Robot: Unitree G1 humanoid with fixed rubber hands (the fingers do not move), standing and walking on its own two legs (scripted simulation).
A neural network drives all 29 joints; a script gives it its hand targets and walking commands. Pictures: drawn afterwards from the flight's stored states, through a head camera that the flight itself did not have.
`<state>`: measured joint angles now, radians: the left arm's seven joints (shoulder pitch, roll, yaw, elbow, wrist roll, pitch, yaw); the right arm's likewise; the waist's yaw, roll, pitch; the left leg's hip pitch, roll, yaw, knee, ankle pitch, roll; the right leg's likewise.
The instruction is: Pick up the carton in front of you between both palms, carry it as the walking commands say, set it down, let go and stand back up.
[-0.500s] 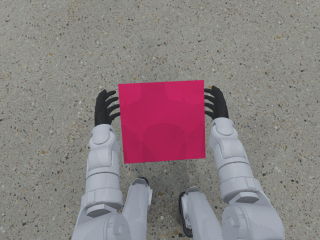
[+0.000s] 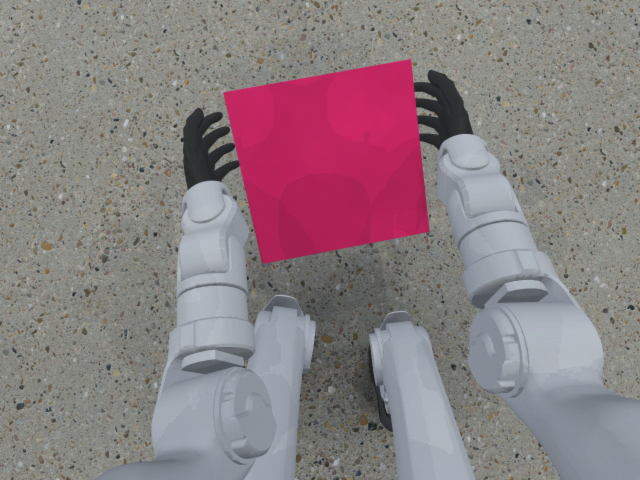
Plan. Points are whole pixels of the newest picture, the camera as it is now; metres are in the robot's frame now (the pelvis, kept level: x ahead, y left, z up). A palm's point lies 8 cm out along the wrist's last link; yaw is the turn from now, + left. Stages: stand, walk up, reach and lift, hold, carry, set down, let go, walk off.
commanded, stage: set down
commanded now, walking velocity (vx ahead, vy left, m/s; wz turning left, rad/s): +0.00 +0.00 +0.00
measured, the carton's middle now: (324, 161) +0.49 +0.06 -0.22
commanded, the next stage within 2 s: none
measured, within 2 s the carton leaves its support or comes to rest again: rests again in 1.46 s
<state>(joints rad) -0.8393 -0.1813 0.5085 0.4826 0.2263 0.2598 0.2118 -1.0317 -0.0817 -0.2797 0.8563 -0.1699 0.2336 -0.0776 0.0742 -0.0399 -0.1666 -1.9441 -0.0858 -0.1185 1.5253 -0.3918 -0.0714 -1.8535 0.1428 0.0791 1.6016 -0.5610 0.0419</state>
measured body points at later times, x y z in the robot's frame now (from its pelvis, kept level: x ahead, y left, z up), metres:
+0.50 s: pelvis -0.03 -0.02 -0.11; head +0.33 -0.02 +0.17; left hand +0.45 +0.19 -0.26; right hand +0.56 -0.09 -0.26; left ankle +0.11 +0.13 -0.51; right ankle +0.06 -0.12 -0.51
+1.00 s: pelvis -0.01 -0.03 -0.14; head +0.36 -0.04 +0.12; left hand +0.47 +0.21 -0.29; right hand +0.59 -0.07 -0.30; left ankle +0.11 +0.13 -0.51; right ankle +0.06 -0.12 -0.51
